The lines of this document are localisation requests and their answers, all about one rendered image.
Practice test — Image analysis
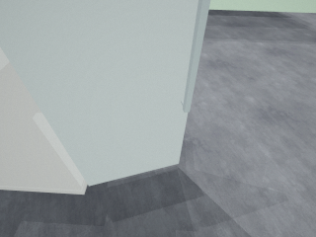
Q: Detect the handle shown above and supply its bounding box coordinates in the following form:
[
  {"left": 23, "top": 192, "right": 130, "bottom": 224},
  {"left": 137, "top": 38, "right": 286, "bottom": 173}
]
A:
[{"left": 181, "top": 0, "right": 211, "bottom": 113}]

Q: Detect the fridge door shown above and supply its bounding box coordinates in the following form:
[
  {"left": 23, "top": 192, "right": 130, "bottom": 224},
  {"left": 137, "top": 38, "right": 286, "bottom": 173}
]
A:
[{"left": 0, "top": 0, "right": 198, "bottom": 187}]

